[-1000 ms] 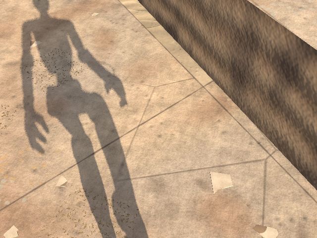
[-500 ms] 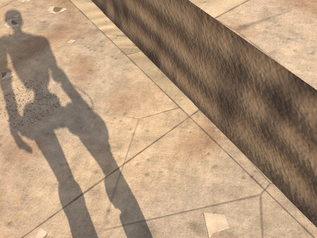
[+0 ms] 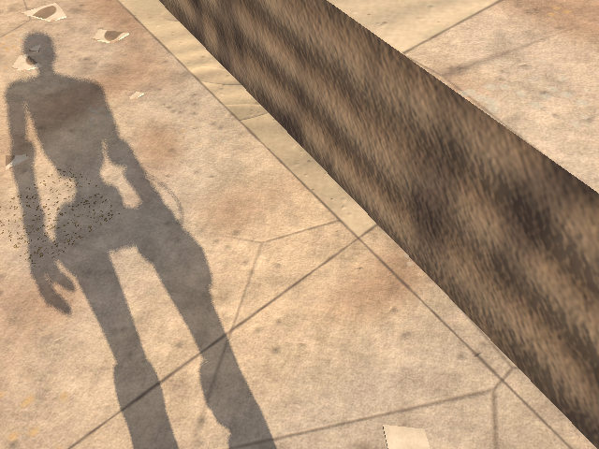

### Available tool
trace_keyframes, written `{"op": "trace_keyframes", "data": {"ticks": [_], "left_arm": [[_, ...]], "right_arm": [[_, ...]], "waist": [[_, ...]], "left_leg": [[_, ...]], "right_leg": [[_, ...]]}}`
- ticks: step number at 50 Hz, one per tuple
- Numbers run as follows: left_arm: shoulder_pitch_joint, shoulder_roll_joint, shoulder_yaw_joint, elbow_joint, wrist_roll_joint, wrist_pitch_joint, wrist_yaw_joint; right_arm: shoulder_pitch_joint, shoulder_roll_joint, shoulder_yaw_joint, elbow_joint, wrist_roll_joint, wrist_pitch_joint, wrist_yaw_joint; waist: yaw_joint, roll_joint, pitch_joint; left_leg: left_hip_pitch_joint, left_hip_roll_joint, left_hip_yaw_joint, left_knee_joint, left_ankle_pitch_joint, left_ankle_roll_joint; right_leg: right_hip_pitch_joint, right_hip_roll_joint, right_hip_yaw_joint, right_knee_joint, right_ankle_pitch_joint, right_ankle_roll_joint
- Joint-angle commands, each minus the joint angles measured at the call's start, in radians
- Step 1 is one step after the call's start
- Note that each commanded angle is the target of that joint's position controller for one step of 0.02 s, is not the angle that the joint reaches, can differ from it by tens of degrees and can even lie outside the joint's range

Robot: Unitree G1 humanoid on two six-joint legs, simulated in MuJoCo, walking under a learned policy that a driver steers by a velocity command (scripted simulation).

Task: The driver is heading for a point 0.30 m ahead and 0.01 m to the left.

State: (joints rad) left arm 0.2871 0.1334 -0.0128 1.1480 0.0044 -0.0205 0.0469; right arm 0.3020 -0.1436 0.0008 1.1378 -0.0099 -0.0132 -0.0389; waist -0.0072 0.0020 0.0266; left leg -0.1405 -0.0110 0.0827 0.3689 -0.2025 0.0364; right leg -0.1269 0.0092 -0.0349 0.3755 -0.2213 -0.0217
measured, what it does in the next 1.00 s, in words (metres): walks ahead: right foot, then left foot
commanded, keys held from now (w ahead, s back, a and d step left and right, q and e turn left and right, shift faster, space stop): w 0.28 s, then no key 0.72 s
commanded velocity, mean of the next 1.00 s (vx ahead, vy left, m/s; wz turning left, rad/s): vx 0.15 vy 0.00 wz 0.00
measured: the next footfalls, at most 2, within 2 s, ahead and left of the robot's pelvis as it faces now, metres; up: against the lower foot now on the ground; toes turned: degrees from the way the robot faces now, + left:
right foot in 0.68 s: +0.28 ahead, -0.04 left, +0.00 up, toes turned -3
left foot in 0.86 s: +0.19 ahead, +0.15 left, +0.00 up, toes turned +2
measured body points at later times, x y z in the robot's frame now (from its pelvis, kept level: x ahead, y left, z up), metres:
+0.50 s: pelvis +0.12 +0.05 +0.00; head +0.14 +0.07 +0.45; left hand +0.16 +0.28 -0.16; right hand +0.06 -0.18 -0.14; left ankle +0.06 +0.11 -0.75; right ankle +0.11 -0.07 -0.68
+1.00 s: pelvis +0.20 +0.05 +0.00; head +0.21 +0.05 +0.45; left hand +0.22 +0.27 -0.17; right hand +0.19 -0.16 -0.16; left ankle +0.15 +0.15 -0.75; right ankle +0.24 -0.04 -0.75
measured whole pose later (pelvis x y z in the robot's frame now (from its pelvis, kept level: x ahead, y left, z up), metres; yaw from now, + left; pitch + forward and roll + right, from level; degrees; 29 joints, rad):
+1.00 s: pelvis +0.20 +0.05 +0.00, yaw +1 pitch -2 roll -1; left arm 0.25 0.14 0.01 1.12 0.00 -0.01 0.04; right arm 0.33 -0.12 0.01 1.13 -0.02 -0.02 -0.04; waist 0.01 0.00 0.03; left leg -0.08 -0.01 0.03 0.42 -0.32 0.03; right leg -0.21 0.03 -0.09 0.40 -0.16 -0.05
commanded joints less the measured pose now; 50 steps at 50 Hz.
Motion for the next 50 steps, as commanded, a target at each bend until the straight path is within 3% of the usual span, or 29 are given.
{"op": "trace_keyframes", "data": {"ticks": [1,2,4,5,7,9,11,12,14,15,16,17,18,19,20,24,29,31,33,34,35,36,37,39,42,44,45,46,50], "left_arm": [[0.084,0.086,0.015,-0.001,0.002,0.000,0.001],[0.092,0.104,0.024,-0.003,0.004,0.005,0.000],[0.106,0.119,0.036,-0.016,0.007,0.013,-0.007],[0.136,0.121,0.040,-0.015,0.006,0.012,-0.010],[0.216,0.158,0.059,0.003,0.008,0.007,-0.011],[0.212,0.173,0.072,-0.004,0.016,-0.003,-0.013],[0.166,0.181,0.078,-0.021,0.016,-0.016,-0.017],[0.126,0.173,0.078,-0.033,0.008,-0.020,-0.019],[0.050,0.167,0.080,-0.057,-0.002,-0.025,-0.023],[0.039,0.136,0.072,-0.066,0.004,-0.033,-0.023],[0.015,0.064,0.051,-0.098,0.001,-0.044,-0.030],[0.019,0.096,0.059,-0.123,0.021,-0.046,-0.033],[0.022,0.109,0.064,-0.112,0.037,-0.041,-0.035],[0.042,0.070,0.056,-0.101,0.032,-0.040,-0.039],[0.058,0.056,0.053,-0.090,0.024,-0.041,-0.041],[0.045,0.067,0.056,-0.093,0.012,-0.014,-0.044],[-0.064,0.056,0.036,-0.119,0.000,0.003,-0.021],[-0.053,0.066,0.035,-0.112,-0.001,0.000,-0.016],[0.007,0.074,0.035,-0.090,0.006,-0.013,-0.010],[0.068,0.134,0.049,-0.076,0.014,-0.025,-0.006],[0.124,0.176,0.056,-0.063,0.024,-0.030,-0.006],[0.118,0.133,0.045,-0.062,0.011,-0.024,-0.006],[0.085,0.094,0.031,-0.067,0.005,-0.020,-0.007],[-0.013,0.098,0.025,-0.084,0.014,-0.011,0.001],[-0.103,0.101,0.023,-0.092,0.001,0.006,0.005],[-0.073,0.109,0.033,-0.085,-0.014,0.010,-0.005],[-0.061,0.097,0.035,-0.080,-0.020,0.014,-0.010],[-0.041,0.075,0.031,-0.067,-0.013,0.013,-0.012],[0.018,0.073,0.030,-0.033,0.002,-0.003,-0.011]], "right_arm": [[0.078,-0.075,-0.012,-0.001,-0.002,0.000,-0.001],[0.080,-0.087,-0.020,-0.005,-0.004,0.004,0.001],[0.062,-0.085,-0.025,-0.027,-0.010,0.010,0.011],[0.045,-0.068,-0.022,-0.042,-0.013,0.006,0.017],[-0.007,-0.030,-0.015,-0.080,-0.028,-0.011,0.029],[-0.056,-0.066,-0.026,-0.121,-0.029,-0.032,0.041],[-0.040,-0.073,-0.033,-0.140,-0.019,-0.049,0.052],[-0.015,-0.065,-0.034,-0.138,-0.013,-0.056,0.055],[0.134,-0.042,-0.039,-0.084,-0.003,-0.063,0.052],[0.231,-0.066,-0.051,-0.051,-0.008,-0.066,0.042],[0.344,-0.157,-0.074,-0.037,-0.021,-0.072,0.025],[0.405,-0.213,-0.086,-0.014,-0.009,-0.059,0.022],[0.315,-0.162,-0.070,-0.034,-0.014,-0.055,0.019],[0.238,-0.139,-0.061,-0.060,-0.013,-0.060,0.021],[0.184,-0.124,-0.054,-0.077,-0.014,-0.064,0.020],[0.166,-0.075,-0.021,-0.063,-0.011,-0.077,0.008],[0.187,-0.085,-0.004,-0.035,-0.012,-0.063,-0.008],[0.186,-0.083,-0.002,-0.028,-0.007,-0.058,-0.007],[0.157,-0.092,-0.003,-0.028,0.000,-0.056,-0.003],[0.165,-0.099,-0.005,-0.039,-0.001,-0.060,-0.002],[0.260,-0.059,0.000,-0.027,0.009,-0.053,-0.005],[0.301,-0.023,0.002,0.006,0.022,-0.025,-0.009],[0.232,-0.042,-0.007,-0.010,0.007,-0.007,-0.011],[0.161,-0.028,-0.010,-0.021,-0.014,0.008,-0.001],[0.228,0.022,0.005,0.020,-0.011,0.020,0.001],[0.191,-0.032,0.000,0.006,-0.024,0.016,-0.001],[0.152,-0.052,-0.002,-0.002,-0.021,0.011,-0.001],[0.132,-0.041,0.002,-0.003,-0.017,0.004,-0.001],[0.110,-0.047,0.002,-0.005,-0.002,-0.021,-0.010]], "waist": [[0.002,-0.009,0.027],[0.003,-0.017,0.040],[0.014,-0.038,0.141],[0.030,-0.062,0.177],[0.063,-0.156,0.179],[0.064,-0.133,0.162],[0.027,-0.124,0.142],[0.000,-0.112,0.137],[-0.077,-0.069,0.109],[-0.109,-0.001,0.086],[-0.145,0.223,0.048],[-0.131,0.285,0.067],[-0.062,0.114,0.112],[-0.024,0.052,0.111],[0.005,0.031,0.088],[0.039,0.093,0.023],[0.013,0.139,0.016],[0.015,0.136,0.009],[0.060,0.083,-0.002],[0.066,0.031,-0.059],[0.032,-0.064,-0.143],[0.042,-0.143,-0.180],[0.043,-0.152,-0.118],[0.008,-0.098,-0.019],[-0.068,-0.077,0.006],[-0.036,-0.031,0.033],[-0.007,0.011,0.100],[0.003,0.037,0.110],[0.015,0.024,0.038]], "left_leg": [[-0.010,0.081,-0.099,-0.042,-0.070,0.017],[-0.037,0.056,-0.085,-0.009,-0.225,0.032],[-0.164,0.043,-0.093,0.032,-0.427,0.053],[-0.232,0.032,-0.087,0.079,-0.430,0.053],[-0.352,-0.003,-0.005,0.253,-0.268,0.040],[-0.392,0.034,-0.031,0.354,-0.228,0.047],[-0.357,0.057,-0.053,0.335,-0.243,0.053],[-0.278,0.048,-0.039,0.261,-0.212,0.053],[0.037,-0.023,0.025,0.091,-0.097,0.045],[0.202,0.011,-0.042,0.036,-0.096,0.045],[0.303,0.237,-0.385,-0.144,-0.268,0.093],[0.292,0.399,-0.610,-0.205,-0.100,0.174],[0.204,0.389,-0.542,-0.159,0.093,0.190],[0.150,0.354,-0.438,-0.135,0.279,0.182],[0.129,0.313,-0.343,-0.131,0.413,0.160],[0.122,0.207,-0.123,-0.075,0.845,0.105],[0.094,0.185,-0.070,-0.011,0.917,0.088],[0.084,0.201,-0.090,0.026,0.874,0.095],[0.035,0.184,-0.088,0.106,0.796,0.067],[-0.024,0.150,-0.083,0.177,0.615,0.042],[-0.097,0.090,-0.061,0.274,0.197,0.021],[-0.113,0.013,-0.034,0.375,-0.224,0.006],[-0.135,0.005,-0.066,0.417,-0.445,0.005],[-0.120,0.019,-0.097,0.386,-0.429,-0.005],[0.053,0.021,-0.067,0.091,-0.118,-0.017],[0.055,0.075,-0.140,-0.032,-0.035,-0.012],[-0.058,0.091,-0.153,-0.032,-0.112,-0.001],[-0.102,0.101,-0.161,-0.052,-0.108,0.005],[-0.036,0.116,-0.163,-0.077,0.073,0.012]], "right_leg": [[-0.048,-0.085,0.100,-0.065,-0.047,-0.041],[-0.072,-0.069,0.100,-0.051,-0.221,-0.062],[-0.143,-0.092,0.165,-0.080,-0.485,-0.104],[-0.132,-0.127,0.227,-0.108,-0.543,-0.130],[-0.027,-0.260,0.422,-0.217,-0.597,-0.201],[-0.008,-0.328,0.492,-0.260,-0.513,-0.241],[-0.023,-0.319,0.443,-0.242,-0.428,-0.228],[-0.063,-0.283,0.377,-0.225,-0.379,-0.201],[-0.238,-0.177,0.225,-0.117,-0.299,-0.149],[-0.341,-0.118,0.144,0.020,-0.206,-0.117],[-0.473,0.009,-0.008,0.339,-0.184,-0.058],[-0.574,0.045,-0.051,0.551,-0.337,-0.047],[-0.558,-0.021,0.015,0.667,-0.302,-0.053],[-0.527,-0.044,0.031,0.693,-0.240,-0.049],[-0.485,-0.059,0.030,0.682,-0.187,-0.040],[-0.387,-0.028,-0.018,0.565,-0.056,-0.009],[-0.259,0.014,-0.060,0.287,0.018,-0.017],[-0.189,0.015,-0.058,0.223,0.047,-0.038],[-0.037,-0.003,-0.034,0.067,0.224,-0.060],[0.101,-0.091,0.053,0.081,0.507,-0.080],[0.231,-0.238,0.179,0.134,0.854,-0.170],[0.202,-0.348,0.295,0.095,0.888,-0.290],[0.104,-0.365,0.350,0.011,0.714,-0.303],[-0.047,-0.308,0.301,-0.076,0.412,-0.250],[-0.182,-0.185,0.170,-0.109,0.100,-0.113],[-0.207,-0.132,0.138,-0.116,-0.130,-0.035],[-0.166,-0.099,0.107,-0.115,-0.099,-0.024],[-0.095,-0.096,0.099,-0.086,-0.008,-0.026],[0.009,-0.112,0.094,-0.024,0.237,-0.040]]}}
